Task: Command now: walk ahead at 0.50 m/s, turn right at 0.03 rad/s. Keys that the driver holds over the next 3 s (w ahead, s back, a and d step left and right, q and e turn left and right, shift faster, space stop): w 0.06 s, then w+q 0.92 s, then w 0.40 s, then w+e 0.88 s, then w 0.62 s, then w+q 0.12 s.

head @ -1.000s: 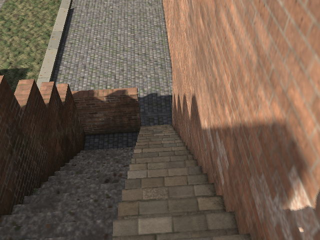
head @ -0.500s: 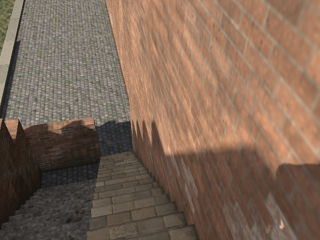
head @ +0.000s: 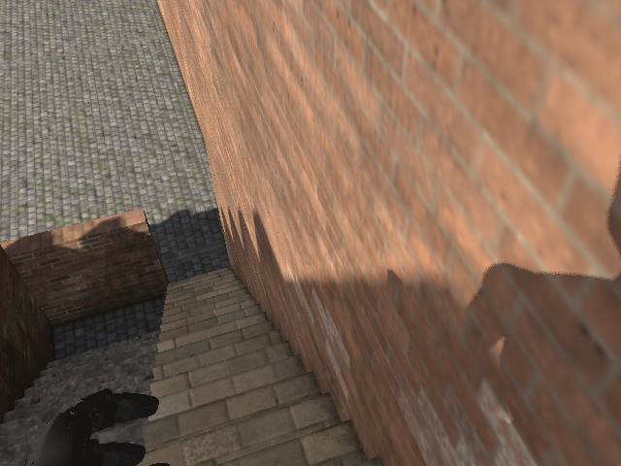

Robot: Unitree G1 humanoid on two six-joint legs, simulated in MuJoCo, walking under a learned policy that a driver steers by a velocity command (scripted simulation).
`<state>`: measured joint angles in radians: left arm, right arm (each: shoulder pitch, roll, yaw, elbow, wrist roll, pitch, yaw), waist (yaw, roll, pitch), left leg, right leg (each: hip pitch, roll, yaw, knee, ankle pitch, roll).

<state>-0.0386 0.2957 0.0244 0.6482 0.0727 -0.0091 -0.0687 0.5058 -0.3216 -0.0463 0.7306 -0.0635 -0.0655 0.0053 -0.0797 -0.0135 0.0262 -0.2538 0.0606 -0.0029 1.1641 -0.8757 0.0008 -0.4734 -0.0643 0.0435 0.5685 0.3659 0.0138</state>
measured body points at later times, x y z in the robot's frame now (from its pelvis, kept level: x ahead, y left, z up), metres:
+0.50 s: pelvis +0.21 -0.01 -0.23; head +0.22 +0.00 +0.22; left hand +0.15 +0.16 -0.38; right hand +0.31 -0.25 -0.36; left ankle +0.32 +0.14 -0.92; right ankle +0.09 -0.15 -0.84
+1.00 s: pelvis +0.46 +0.08 -0.52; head +0.47 +0.09 -0.07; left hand +0.46 +0.31 -0.65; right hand +0.52 -0.13 -0.66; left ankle +0.28 +0.12 -1.00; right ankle +0.52 +0.01 -1.26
